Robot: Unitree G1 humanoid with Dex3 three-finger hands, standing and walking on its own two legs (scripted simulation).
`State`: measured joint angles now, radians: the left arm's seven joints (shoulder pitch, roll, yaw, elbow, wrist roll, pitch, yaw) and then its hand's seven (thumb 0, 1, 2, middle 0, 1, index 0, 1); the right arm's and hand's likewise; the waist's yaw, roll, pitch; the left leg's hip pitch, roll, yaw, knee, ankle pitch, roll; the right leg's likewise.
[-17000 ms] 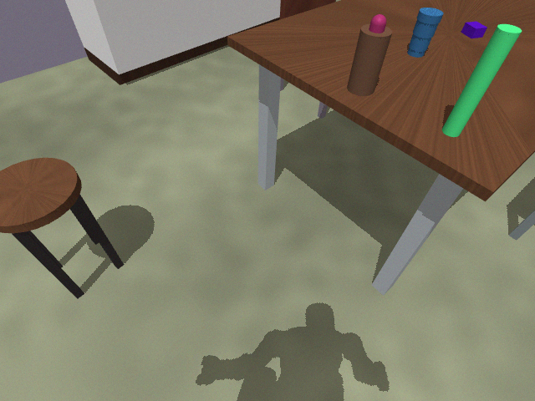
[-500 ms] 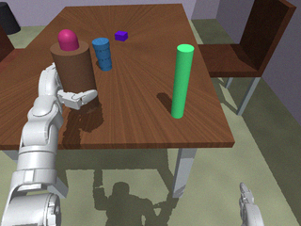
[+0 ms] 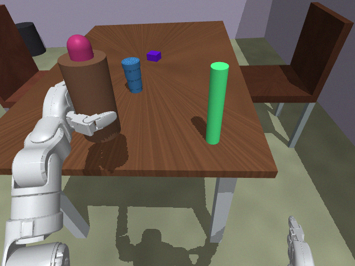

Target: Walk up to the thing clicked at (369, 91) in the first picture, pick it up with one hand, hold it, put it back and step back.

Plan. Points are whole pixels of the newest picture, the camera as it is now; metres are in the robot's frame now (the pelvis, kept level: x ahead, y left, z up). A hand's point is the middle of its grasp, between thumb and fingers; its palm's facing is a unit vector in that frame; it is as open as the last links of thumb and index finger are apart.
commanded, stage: lift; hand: left
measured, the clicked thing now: (91, 90) +0.36 +0.16 +0.27
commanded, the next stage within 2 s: hold in 0.22 s
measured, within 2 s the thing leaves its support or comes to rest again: neither
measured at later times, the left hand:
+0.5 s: hand (82, 105) +0.33 +0.18 +0.26, palm faces +0.11 -0.99 -0.04, open 10.9 cm
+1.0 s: hand (82, 103) +0.32 +0.17 +0.27, palm faces +0.08 -1.00 -0.03, open 10.9 cm
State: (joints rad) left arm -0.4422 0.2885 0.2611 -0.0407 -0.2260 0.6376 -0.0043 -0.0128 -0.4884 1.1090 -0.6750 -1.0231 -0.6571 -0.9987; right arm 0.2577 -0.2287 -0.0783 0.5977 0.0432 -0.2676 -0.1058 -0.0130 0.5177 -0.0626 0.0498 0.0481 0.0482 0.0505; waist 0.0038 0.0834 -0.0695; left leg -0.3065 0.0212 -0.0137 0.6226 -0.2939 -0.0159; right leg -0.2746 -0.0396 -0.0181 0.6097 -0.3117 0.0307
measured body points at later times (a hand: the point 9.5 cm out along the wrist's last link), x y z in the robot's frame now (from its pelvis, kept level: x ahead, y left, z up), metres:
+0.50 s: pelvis -0.01 +0.01 +0.00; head -0.05 -0.03 +0.45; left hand +0.32 +0.23 +0.26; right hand +0.17 -0.25 -0.06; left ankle +0.02 +0.13 -0.73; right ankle +0.01 -0.14 -0.73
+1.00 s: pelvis -0.01 +0.01 +0.00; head -0.05 -0.03 +0.45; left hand +0.31 +0.22 +0.27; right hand +0.18 -0.24 -0.06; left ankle +0.02 +0.13 -0.73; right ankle +0.01 -0.14 -0.73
